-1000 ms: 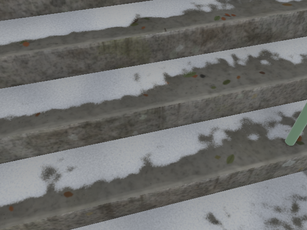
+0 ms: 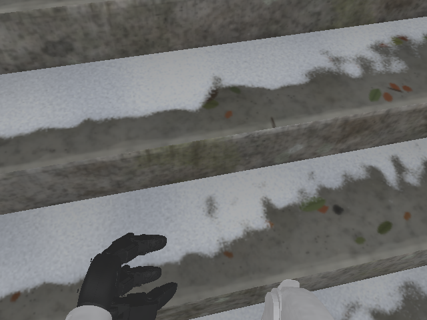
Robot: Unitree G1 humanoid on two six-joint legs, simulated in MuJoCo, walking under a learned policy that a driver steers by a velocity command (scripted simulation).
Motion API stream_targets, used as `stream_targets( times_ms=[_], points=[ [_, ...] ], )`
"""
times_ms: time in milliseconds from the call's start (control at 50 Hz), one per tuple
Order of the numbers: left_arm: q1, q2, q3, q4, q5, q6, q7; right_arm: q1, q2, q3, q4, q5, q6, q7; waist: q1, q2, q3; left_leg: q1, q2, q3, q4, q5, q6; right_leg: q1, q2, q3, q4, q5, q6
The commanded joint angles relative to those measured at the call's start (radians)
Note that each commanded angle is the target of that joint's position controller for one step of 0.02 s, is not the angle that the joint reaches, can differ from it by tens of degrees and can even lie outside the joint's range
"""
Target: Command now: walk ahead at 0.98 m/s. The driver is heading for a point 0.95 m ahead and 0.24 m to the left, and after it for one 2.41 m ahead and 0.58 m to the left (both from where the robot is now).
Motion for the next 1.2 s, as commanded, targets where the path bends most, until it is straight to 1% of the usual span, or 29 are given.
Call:
stream_targets(
  times_ms=[20, 100, 180, 300, 340, 360, 420, 460, 480, 500, 520, 560, 640, 720, 780, 800, 820, 840, 860, 900, 1000, 1060, 1080, 1100, 1120, 1140, 1160, 1180, 1200],
  points=[
    [0.597, 0.408, 0.166, 0.177, 0.002, 0.043, 0.027, -0.032, -0.188, -0.055, -0.212, -0.005, -0.087, 0.047, 0.190, -0.340, -0.765, -0.690, -0.240, -0.276, 1.215, 0.180, 0.054, 1.421, -0.319, 1.189, -0.949, 0.264, -0.047],
    [0.369, 0.028, 0.078, 0.362, 0.009, -0.001, 0.039, -0.225, 0.027, 0.004, -0.312, -0.098, 0.015, 0.034, -0.039, 0.089, -0.199, -0.903, -0.054, -0.118, 1.328, 0.299, 0.069, 0.798, -0.252, 0.759, -0.928, -0.217, -0.035],
    [0.521, -0.020, 0.068, 0.515, 0.026, -0.069, -0.007, -0.434, 0.164, 0.069, -0.437, -0.065, 0.049, -0.004, -0.043, 0.085, -0.053, -1.303, -0.050, -0.190, 1.640, 0.182, 0.163, 0.773, -0.252, 0.411, -1.029, -0.015, 0.046],
    [0.647, 0.044, 0.038, 0.554, -0.027, -0.095, -0.026, -0.723, 0.132, 0.102, -0.579, -0.011, 0.107, -0.048, -0.050, 0.006, 0.082, -1.453, -0.133, 0.109, 1.418, 0.023, 0.181, 0.763, -0.145, -0.008, -1.275, 0.428, 0.207],
    [0.684, 0.095, 0.035, 0.536, -0.040, -0.072, 0.017, -0.723, 0.084, 0.108, -0.563, -0.007, 0.127, -0.022, -0.054, -0.030, -0.038, -1.130, -0.136, 0.290, 1.154, 0.059, 0.165, 0.752, -0.130, -0.125, -1.384, 0.782, 0.170],
    [0.639, 0.120, 0.032, 0.473, -0.064, -0.082, 0.036, -0.605, 0.015, 0.088, -0.532, -0.012, 0.127, -0.027, -0.123, -0.072, -0.139, -0.840, -0.190, 0.399, 1.043, 0.036, 0.158, 0.729, -0.126, -0.179, -1.265, 1.494, 0.173],
    [0.520, 0.342, 0.097, 0.357, -0.087, -0.096, 0.086, -0.204, -0.092, 0.044, -0.421, -0.039, 0.158, -0.042, -0.298, -0.262, -0.413, -0.556, -0.189, 0.324, 0.759, -0.121, 0.175, 1.061, -0.285, -0.079, -0.760, 2.111, 0.083],
    [0.377, 0.339, 0.132, 0.217, -0.085, -0.071, 0.037, -0.158, -0.170, -0.011, -0.380, -0.020, 0.110, -0.005, -0.273, -0.029, -0.398, -0.347, -0.216, 0.076, 0.149, -0.022, 0.229, 0.929, -0.186, -0.026, -0.054, 1.279, 0.080],
    [0.308, 0.176, 0.106, 0.129, 0.018, -0.079, -0.001, -0.274, -0.192, -0.050, -0.363, 0.003, 0.097, -0.011, -0.164, 0.215, -0.197, -0.227, -0.139, -0.332, 0.080, 0.372, 0.311, 0.349, 0.026, 0.113, 0.455, 0.157, 0.159],
    [0.389, 0.105, 0.079, 0.011, 0.048, -0.096, -0.008, -0.387, -0.207, -0.042, -0.414, -0.043, 0.114, -0.020, -0.036, 0.091, -0.344, -0.194, 0.024, -0.704, -0.081, 0.165, 0.426, 0.176, 0.036, 0.277, 0.779, 0.182, 0.144],
    [0.319, 0.073, 0.067, -0.047, 0.040, -0.104, -0.008, -0.336, -0.145, -0.038, -0.390, -0.064, 0.110, -0.028, -0.041, -0.072, -0.266, -0.300, 0.098, -0.858, -0.243, -0.209, 0.412, 0.081, 0.025, 0.287, 0.892, 0.173, 0.127],
    [0.215, -0.055, 0.000, -0.129, 0.062, -0.079, 0.005, -0.185, -0.099, -0.031, -0.255, -0.097, 0.078, -0.026, 0.037, -0.163, 0.028, -0.526, 0.028, -0.660, -0.258, -0.146, 0.294, -0.106, -0.019, 0.287, 0.943, 0.088, 0.085],
    [0.019, -0.047, -0.024, -0.212, 0.032, -0.012, 0.052, -0.155, -0.092, -0.017, -0.205, -0.087, 0.027, 0.006, 0.029, -0.045, 0.137, -0.694, -0.010, -0.437, -0.321, -0.023, 0.212, -0.238, -0.068, 0.213, 0.990, -0.162, 0.080],
    [-0.150, -0.019, -0.049, -0.346, 0.044, -0.023, 0.054, -0.089, -0.179, -0.047, -0.212, -0.038, 0.034, -0.045, 0.005, -0.143, 0.037, -0.870, -0.074, -0.308, -0.545, 0.394, 0.213, 0.384, -0.122, 0.118, 0.088, -0.161, 0.076],
    [0.448, 0.141, 0.058, -0.176, -0.027, -0.007, 0.078, -0.255, -0.394, -0.130, -0.343, -0.028, -0.007, -0.031, 0.306, 0.077, -0.503, -0.710, -0.010, -0.305, 0.073, 1.734, 0.182, 1.164, -0.016, 0.167, -0.172, -0.162, 0.047],
    [0.622, 0.260, 0.111, -0.102, 0.002, -0.024, 0.078, -0.342, -0.361, -0.142, -0.389, -0.028, -0.036, -0.012, 0.379, -0.102, -0.635, -0.650, -0.103, -0.238, 0.473, 1.632, 0.101, 1.308, -0.095, 0.301, -0.439, -0.332, 0.026],
    [0.564, 0.295, 0.134, -0.018, -0.028, -0.021, 0.070, -0.501, -0.204, -0.108, -0.417, -0.093, -0.064, 0.006, 0.360, -0.341, -0.483, -0.768, -0.238, -0.139, 0.833, 0.566, 0.085, 1.242, -0.132, 0.407, -0.655, -0.211, 0.030],
    [0.483, 0.294, 0.139, -0.003, -0.009, -0.019, 0.079, -0.444, -0.047, -0.073, -0.500, -0.104, -0.071, 0.026, 0.179, -0.346, -0.384, -1.084, -0.242, -0.152, 1.186, 0.240, 0.052, 1.223, -0.365, 0.900, -0.945, 0.153, -0.056],
    [0.338, 0.226, 0.131, -0.024, 0.015, -0.025, 0.068, -0.342, -0.049, -0.065, -0.509, -0.098, -0.051, 0.030, 0.069, -0.205, -0.400, -1.139, -0.171, -0.101, 1.349, 0.224, 0.056, 1.215, -0.431, 0.992, -0.909, 0.015, -0.110],
    [0.343, 0.049, 0.091, 0.119, 0.015, -0.061, 0.039, -0.434, 0.027, -0.026, -0.572, -0.114, 0.013, 0.023, 0.005, -0.032, -0.158, -1.297, -0.093, -0.105, 1.520, 0.197, 0.085, 1.050, -0.385, 0.742, -0.914, -0.159, -0.041],
    [0.423, 0.030, 0.083, 0.335, 0.008, -0.111, 0.005, -0.594, 0.050, 0.026, -0.689, -0.065, 0.092, -0.012, -0.070, -0.016, 0.156, -1.379, -0.105, -0.084, 1.245, -0.215, 0.091, 0.828, -0.269, 0.179, -1.220, 0.451, 0.113],
    [0.587, 0.128, 0.095, 0.440, -0.003, -0.115, 0.025, -0.721, 0.047, 0.033, -0.749, -0.093, 0.087, -0.027, -0.007, -0.152, 0.129, -1.524, -0.103, 0.065, 1.246, -0.430, 0.084, 1.092, -0.279, 0.089, -1.332, 0.972, 0.038],
    [0.623, 0.176, 0.088, 0.505, 0.068, -0.044, -0.039, -0.945, -0.022, 0.099, -0.920, -0.111, 0.169, 0.031, -0.134, 0.000, -0.386, -1.539, -0.110, 0.024, 0.942, -0.351, 0.142, 1.260, -0.184, 0.206, -1.082, 0.990, -0.029],
    [0.465, 0.201, 0.120, 0.371, -0.042, -0.050, 0.023, -0.646, 0.105, 0.096, -0.768, -0.092, 0.112, 0.015, -0.089, -0.129, -0.078, -0.853, -0.032, 0.208, 0.572, -0.072, 0.098, 0.864, -0.193, 0.037, -1.400, 0.995, -0.010],
    [0.535, 0.317, 0.109, 0.481, 0.086, -0.037, -0.127, -0.813, -0.010, 0.135, -0.834, -0.036, 0.203, 0.066, -0.261, -0.101, -0.460, -0.343, -0.214, 0.155, 0.628, 0.158, 0.064, 0.460, -0.171, 0.172, -1.301, 1.699, -0.095],
    [0.277, 0.560, 0.206, 0.364, 0.018, -0.068, -0.180, -0.409, -0.053, 0.074, -0.731, 0.010, 0.236, 0.092, -0.434, -0.259, -0.445, -0.137, -0.218, 0.091, 0.407, 0.321, 0.053, 0.582, -0.287, 0.151, -1.077, 1.791, -0.034],
    [0.233, 0.468, 0.192, 0.311, 0.022, -0.085, -0.188, -0.140, -0.194, 0.028, -0.571, -0.021, 0.238, 0.046, -0.482, -0.039, -0.588, 0.101, -0.156, 0.032, 0.283, 0.587, 0.131, 0.463, -0.285, 0.198, -0.774, 1.638, 0.027],
    [0.656, 0.233, 0.134, 0.361, 0.039, -0.089, -0.233, 0.120, -0.243, 0.026, -0.419, -0.065, 0.214, 0.037, -0.288, 0.379, -0.970, 0.432, 0.222, -0.575, 0.174, 1.150, 0.428, 0.405, -0.085, 0.279, -0.255, 0.162, 0.106],
    [0.762, 0.266, 0.152, 0.405, -0.002, -0.067, -0.193, 0.257, -0.286, -0.015, -0.337, -0.108, 0.192, 0.041, -0.295, 0.184, -0.828, 0.166, 0.358, -0.873, 0.014, 1.212, 0.517, 0.481, 0.037, 0.482, 0.270, 0.183, 0.080]
  ],
)
Next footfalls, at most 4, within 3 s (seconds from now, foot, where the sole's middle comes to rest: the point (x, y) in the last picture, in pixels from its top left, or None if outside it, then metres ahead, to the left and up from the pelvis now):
0.46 left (213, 238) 0.49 0.03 -0.43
0.82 right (234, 76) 0.85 -0.01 -0.27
1.14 left None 0.99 0.45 -0.09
1.70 right None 1.22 0.20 0.07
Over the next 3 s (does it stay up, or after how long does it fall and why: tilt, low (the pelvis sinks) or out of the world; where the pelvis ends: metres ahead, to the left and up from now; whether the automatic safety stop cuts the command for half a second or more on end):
stays up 1.27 0.34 0.84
